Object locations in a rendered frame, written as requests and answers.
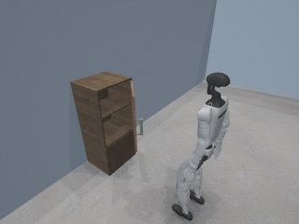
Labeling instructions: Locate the robot right forearm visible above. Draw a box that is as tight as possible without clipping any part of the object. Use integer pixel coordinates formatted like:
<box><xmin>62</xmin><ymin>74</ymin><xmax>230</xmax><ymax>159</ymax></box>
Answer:
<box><xmin>214</xmin><ymin>126</ymin><xmax>229</xmax><ymax>146</ymax></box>

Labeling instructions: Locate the robot left forearm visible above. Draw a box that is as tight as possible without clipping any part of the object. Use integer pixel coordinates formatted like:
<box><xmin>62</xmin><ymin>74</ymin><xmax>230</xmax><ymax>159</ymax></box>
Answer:
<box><xmin>188</xmin><ymin>140</ymin><xmax>206</xmax><ymax>172</ymax></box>

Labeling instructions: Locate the left robot hand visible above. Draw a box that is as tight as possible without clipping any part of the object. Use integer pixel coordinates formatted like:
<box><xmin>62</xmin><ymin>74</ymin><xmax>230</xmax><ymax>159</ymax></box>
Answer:
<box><xmin>180</xmin><ymin>168</ymin><xmax>195</xmax><ymax>187</ymax></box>

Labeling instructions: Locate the robot head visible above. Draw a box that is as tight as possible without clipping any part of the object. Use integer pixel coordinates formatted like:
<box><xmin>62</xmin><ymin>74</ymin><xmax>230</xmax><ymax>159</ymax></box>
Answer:
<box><xmin>206</xmin><ymin>72</ymin><xmax>231</xmax><ymax>108</ymax></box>

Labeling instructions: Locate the cupboard door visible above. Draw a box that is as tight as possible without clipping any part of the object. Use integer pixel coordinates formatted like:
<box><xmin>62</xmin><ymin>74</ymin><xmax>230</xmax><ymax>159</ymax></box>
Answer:
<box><xmin>130</xmin><ymin>80</ymin><xmax>137</xmax><ymax>152</ymax></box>

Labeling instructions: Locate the right robot upper arm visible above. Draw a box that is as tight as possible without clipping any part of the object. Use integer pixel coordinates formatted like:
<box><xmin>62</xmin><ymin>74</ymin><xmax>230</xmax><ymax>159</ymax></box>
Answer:
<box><xmin>221</xmin><ymin>96</ymin><xmax>230</xmax><ymax>129</ymax></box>

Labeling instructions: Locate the handle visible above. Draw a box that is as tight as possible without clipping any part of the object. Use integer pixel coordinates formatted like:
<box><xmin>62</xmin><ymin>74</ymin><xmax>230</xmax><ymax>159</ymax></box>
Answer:
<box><xmin>136</xmin><ymin>119</ymin><xmax>143</xmax><ymax>135</ymax></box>

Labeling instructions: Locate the right robot hand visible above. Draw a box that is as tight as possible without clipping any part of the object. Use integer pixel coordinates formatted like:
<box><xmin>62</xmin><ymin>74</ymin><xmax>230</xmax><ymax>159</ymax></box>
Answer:
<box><xmin>212</xmin><ymin>143</ymin><xmax>221</xmax><ymax>160</ymax></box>

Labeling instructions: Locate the left robot upper arm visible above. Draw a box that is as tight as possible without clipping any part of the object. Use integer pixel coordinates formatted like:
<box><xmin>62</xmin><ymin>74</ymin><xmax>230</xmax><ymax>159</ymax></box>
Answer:
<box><xmin>196</xmin><ymin>106</ymin><xmax>212</xmax><ymax>148</ymax></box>

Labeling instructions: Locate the left robot foot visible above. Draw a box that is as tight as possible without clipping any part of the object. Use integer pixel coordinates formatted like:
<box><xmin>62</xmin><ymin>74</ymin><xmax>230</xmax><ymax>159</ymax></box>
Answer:
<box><xmin>172</xmin><ymin>203</ymin><xmax>193</xmax><ymax>221</ymax></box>

